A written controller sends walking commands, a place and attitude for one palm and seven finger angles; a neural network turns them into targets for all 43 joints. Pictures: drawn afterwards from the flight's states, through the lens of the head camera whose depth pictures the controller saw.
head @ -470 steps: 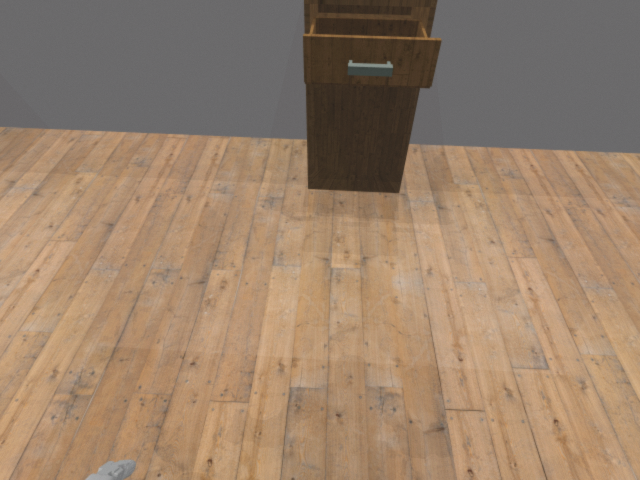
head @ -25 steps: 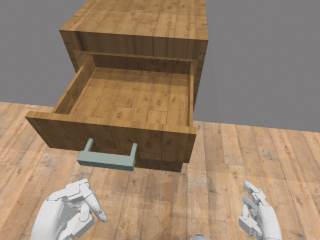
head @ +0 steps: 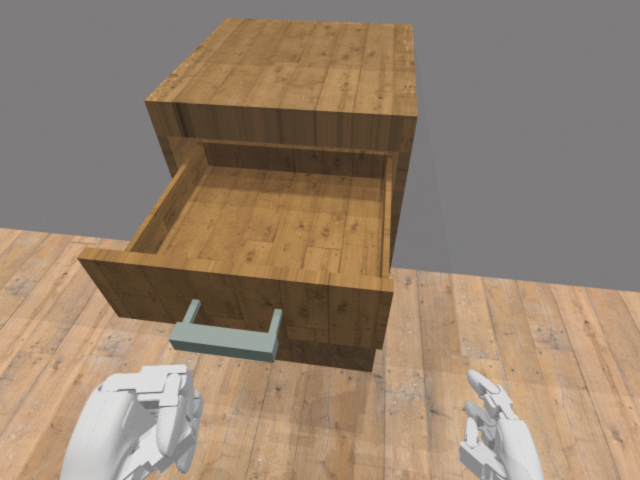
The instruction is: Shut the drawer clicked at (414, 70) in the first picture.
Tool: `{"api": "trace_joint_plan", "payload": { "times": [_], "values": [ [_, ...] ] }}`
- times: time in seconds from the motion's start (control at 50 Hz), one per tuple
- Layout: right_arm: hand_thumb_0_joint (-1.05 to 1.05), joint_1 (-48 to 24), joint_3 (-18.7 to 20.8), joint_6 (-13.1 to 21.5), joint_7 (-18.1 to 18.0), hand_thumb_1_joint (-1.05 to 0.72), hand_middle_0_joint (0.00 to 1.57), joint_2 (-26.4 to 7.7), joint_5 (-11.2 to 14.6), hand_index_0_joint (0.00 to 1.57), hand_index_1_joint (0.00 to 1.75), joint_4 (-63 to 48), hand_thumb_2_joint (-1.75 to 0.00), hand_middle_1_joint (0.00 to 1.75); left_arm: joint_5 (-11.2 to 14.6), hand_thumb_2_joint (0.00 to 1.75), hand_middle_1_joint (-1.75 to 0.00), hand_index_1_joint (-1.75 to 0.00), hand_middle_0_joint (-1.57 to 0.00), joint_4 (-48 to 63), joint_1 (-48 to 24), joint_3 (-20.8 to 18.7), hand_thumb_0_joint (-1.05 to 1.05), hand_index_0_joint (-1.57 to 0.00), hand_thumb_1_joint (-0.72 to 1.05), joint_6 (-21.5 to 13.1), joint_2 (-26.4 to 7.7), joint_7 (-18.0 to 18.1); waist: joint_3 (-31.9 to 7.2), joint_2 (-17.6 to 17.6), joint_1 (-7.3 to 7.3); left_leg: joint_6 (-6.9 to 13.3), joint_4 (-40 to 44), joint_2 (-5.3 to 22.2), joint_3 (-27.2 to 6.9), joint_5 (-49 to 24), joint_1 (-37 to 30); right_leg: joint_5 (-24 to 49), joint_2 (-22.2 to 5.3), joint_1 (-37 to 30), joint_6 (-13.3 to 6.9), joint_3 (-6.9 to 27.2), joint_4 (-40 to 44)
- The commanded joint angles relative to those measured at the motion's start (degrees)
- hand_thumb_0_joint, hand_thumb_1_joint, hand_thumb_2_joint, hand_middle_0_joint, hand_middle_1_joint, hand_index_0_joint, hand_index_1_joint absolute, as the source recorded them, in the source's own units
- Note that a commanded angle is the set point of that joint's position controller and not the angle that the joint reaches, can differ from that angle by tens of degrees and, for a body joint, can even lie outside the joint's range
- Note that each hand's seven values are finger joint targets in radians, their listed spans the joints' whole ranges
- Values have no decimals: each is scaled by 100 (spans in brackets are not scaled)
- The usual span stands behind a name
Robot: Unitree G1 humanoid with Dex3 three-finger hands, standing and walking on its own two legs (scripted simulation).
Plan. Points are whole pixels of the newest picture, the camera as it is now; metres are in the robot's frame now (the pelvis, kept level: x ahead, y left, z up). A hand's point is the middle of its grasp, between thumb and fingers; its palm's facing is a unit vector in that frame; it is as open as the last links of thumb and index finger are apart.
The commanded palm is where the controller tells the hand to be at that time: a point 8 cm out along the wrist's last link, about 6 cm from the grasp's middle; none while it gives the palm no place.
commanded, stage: raise the hand and make a fist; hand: left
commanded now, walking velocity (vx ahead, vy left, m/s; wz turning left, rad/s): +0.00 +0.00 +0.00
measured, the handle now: (230, 326) +0.30 +0.15 +0.03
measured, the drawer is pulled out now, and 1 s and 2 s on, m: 0.29 0.29 0.29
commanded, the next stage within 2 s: bring the fist close to the handle in 0.34 s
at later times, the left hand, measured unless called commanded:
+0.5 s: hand (189, 442) +0.14 +0.13 +0.13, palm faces -0.02 -1.00 -0.08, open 3.3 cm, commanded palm +0.09 +0.18 +0.13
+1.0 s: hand (222, 423) +0.17 +0.12 +0.08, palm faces -0.06 -1.00 -0.02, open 3.3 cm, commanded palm +0.14 +0.17 +0.08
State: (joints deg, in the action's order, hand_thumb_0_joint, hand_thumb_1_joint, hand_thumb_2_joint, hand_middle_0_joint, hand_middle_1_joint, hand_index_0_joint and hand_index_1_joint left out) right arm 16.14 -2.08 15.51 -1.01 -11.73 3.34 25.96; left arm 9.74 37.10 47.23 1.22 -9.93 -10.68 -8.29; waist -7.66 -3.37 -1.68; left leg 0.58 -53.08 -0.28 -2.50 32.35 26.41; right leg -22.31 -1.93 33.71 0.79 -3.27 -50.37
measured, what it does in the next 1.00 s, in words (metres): stands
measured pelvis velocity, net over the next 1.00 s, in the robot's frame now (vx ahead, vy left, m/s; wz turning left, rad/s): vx -0.01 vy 0.00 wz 0.00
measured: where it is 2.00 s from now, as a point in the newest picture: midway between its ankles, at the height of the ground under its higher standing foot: outside the picture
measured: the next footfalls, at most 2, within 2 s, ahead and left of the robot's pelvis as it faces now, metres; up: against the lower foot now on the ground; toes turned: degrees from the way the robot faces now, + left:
none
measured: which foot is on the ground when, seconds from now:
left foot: down 0.00-1.00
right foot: down 0.00-1.00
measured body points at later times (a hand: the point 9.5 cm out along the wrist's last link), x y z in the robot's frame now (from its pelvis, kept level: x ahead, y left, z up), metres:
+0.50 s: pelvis -0.01 -0.01 +0.01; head -0.01 -0.03 +0.46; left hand +0.13 +0.18 +0.13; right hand +0.20 -0.22 -0.04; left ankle -0.05 +0.11 -0.69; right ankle +0.03 -0.13 -0.69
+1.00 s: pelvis -0.01 +0.00 -0.01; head +0.02 -0.01 +0.44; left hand +0.16 +0.17 +0.09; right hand +0.16 -0.23 -0.07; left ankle -0.05 +0.11 -0.69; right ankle +0.03 -0.13 -0.69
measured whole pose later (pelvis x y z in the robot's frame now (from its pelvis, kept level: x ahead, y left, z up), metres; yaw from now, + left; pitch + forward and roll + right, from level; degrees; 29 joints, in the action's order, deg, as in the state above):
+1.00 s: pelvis -0.01 +0.00 -0.01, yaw +0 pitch +9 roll -1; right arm 16.1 -1.2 16.5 -1.0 -13.1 1.6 27.5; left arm 8.9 20.7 36.0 3.0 -15.6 -8.0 -7.3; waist -6.2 -2.7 0.5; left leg 0.4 -55.9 -0.9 -2.1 31.8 32.8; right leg -21.7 -2.5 40.3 0.6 -2.7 -53.2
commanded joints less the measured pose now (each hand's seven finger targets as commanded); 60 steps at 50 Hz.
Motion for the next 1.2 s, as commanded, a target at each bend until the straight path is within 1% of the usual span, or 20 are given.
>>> {"api": "trace_joint_plan", "payload": {
  "times": [0.0,0.08,0.16,0.3,0.34,0.38,0.44,0.52,0.58,0.62,0.68,0.74,0.78,0.82,0.9,0.94,1.0,1.06,1.14,1.18],
  "values": [
    [0,-744,290,463,-74,-90,20,-515,51,20,30,-1040,-90,30,34,90,-160,-160,-140,1090,465,-251,0,-140,90,-243,-287,-2,-34,438,-18,43,1109,14,123,-1979,524,1023,101,-1161,-162,-158,772],
    [0,-787,276,522,-93,-90,20,-529,31,20,30,-981,-90,30,89,90,-160,-160,-140,1127,255,-424,0,-140,90,-338,-429,78,43,316,-45,29,1125,-14,141,-1791,562,789,110,-1157,-171,-119,836],
    [0,-693,289,609,-55,-90,20,-525,-6,20,30,-953,-90,30,99,90,-160,-160,-140,1243,282,-303,0,-140,90,-536,-317,93,-123,177,-20,39,1079,-18,154,-1984,412,1037,101,-1163,-163,-136,786],
    [0,-758,287,659,-72,-90,20,-574,14,20,30,-897,-90,30,69,90,-160,-160,-140,912,148,-279,0,-140,90,-524,-351,-15,76,419,28,58,1126,-22,144,-1647,554,657,88,-1116,-158,-42,953],
    [0,-786,292,632,-104,-90,20,-559,30,20,30,-888,-90,30,93,90,-160,-160,-140,765,205,-438,0,-140,90,-455,-426,-41,102,584,-20,60,1138,-21,167,-1587,611,552,83,-1168,-154,28,1033],
    [0,-833,297,616,-139,-90,20,-561,46,20,30,-869,-90,30,114,90,-160,-160,-140,779,95,-623,0,-140,90,-434,-560,-43,48,498,-45,59,1139,-27,183,-1572,572,477,80,-1231,-162,71,1074],
    [0,-797,255,661,-142,-90,20,-537,26,20,30,-849,-90,30,208,90,-160,-160,-140,766,24,-455,0,-140,90,-443,-327,-87,27,407,-21,58,1142,-38,183,-1706,510,708,86,-1233,-150,14,1032],
    [0,-731,255,713,-156,-90,20,-613,-3,20,30,-750,-90,30,269,90,-160,-160,-140,342,-332,-313,0,-140,90,-551,-180,-112,273,482,102,51,1061,-55,157,-1465,663,386,86,-949,-122,34,1063],
    [0,-665,296,723,-151,-90,20,-681,-41,20,30,-705,-90,30,183,90,-160,-160,-140,200,-581,-406,0,-140,90,-659,-355,-98,99,504,136,68,978,-76,138,-1457,723,318,71,-920,-127,74,1020],
    [0,-629,308,699,-119,-90,20,-677,-69,20,30,-735,-90,30,99,90,-160,-160,-140,155,-583,-268,0,-140,90,-704,-246,-105,-12,409,131,64,977,-82,150,-1492,724,382,53,-908,-129,37,924],
    [0,-607,330,640,-94,-90,20,-684,-95,20,30,-722,-90,30,55,90,-160,-160,-140,70,-702,-438,0,-140,90,-768,-403,-37,-260,299,98,54,905,-88,152,-1627,793,559,51,-962,-153,18,788],
    [0,-589,323,586,-89,-90,20,-677,-115,20,30,-752,-90,30,82,90,-160,-160,-140,-57,-860,-256,0,-140,90,-833,-187,-4,-204,273,149,42,860,-87,155,-1589,876,560,52,-818,-141,-20,714],
    [0,-598,344,548,-100,-90,20,-704,-123,20,30,-737,-90,30,84,90,-160,-160,-140,-182,-978,-376,0,-140,90,-873,-262,61,-258,402,137,30,829,-81,138,-1631,947,590,66,-816,-152,-28,653],
    [0,-544,352,535,-76,-90,20,-697,-130,20,30,-777,-90,30,67,90,-160,-160,-140,-236,-877,-192,0,-140,90,-904,-102,61,-390,290,143,17,807,-84,141,-1774,916,787,61,-791,-160,-72,550],
    [0,-512,361,459,-55,-90,20,-741,-147,20,30,-814,-90,30,-25,90,-160,-160,-140,-430,-1033,-49,0,-140,90,-905,-60,96,-376,463,200,3,752,-67,118,-1729,1083,743,71,-629,-155,-105,424],
    [0,-491,363,446,-47,-90,20,-745,-164,20,30,-861,-90,30,-80,90,-160,-160,-140,-406,-1116,82,0,-140,90,-942,-13,136,-372,326,218,-4,703,-67,99,-1660,1104,638,70,-470,-164,-117,334],
    [0,-470,368,350,-52,-90,20,-765,-187,20,30,-893,-90,30,-166,90,-160,-160,-140,-570,-1248,-41,0,-140,90,-990,-124,252,-406,499,220,-1,631,-65,93,-1551,1272,494,79,-376,-178,-97,259],
    [0,-436,370,285,-40,-90,20,-763,-198,20,30,-948,-90,30,-183,90,-160,-160,-140,-618,-1360,-46,0,-140,90,-1092,-90,328,-559,415,206,-19,518,-77,114,-1546,1357,499,68,-287,-187,-77,143],
    [0,-400,349,228,-36,-90,20,-784,-220,20,30,-960,-90,30,-175,90,-160,-160,-140,-749,-1694,54,0,-140,90,-1199,-19,383,-617,348,288,-26,375,-74,90,-1450,1486,403,71,-70,-190,-69,36],
    [0,-369,360,189,-45,-90,20,-810,-228,20,30,-940,-90,30,-188,90,-160,-160,-140,-869,-1833,-16,0,-140,90,-1233,-90,396,-748,493,315,-13,267,-71,94,-1456,1590,417,74,-56,-190,-26,-1]
  ]
}}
